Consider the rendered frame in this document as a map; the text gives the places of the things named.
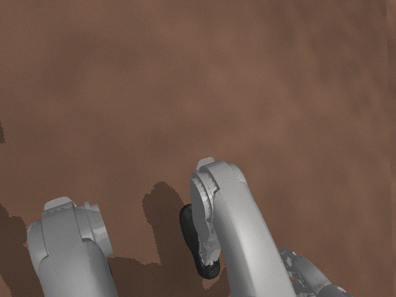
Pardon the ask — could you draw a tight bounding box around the right robot hand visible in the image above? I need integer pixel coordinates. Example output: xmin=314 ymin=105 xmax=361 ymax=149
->
xmin=277 ymin=246 xmax=332 ymax=297

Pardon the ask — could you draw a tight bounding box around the right robot foot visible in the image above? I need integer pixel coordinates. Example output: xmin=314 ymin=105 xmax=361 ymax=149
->
xmin=179 ymin=204 xmax=220 ymax=280

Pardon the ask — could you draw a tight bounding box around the right robot arm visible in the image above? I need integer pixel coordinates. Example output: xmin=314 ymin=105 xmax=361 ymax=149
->
xmin=317 ymin=284 xmax=354 ymax=297

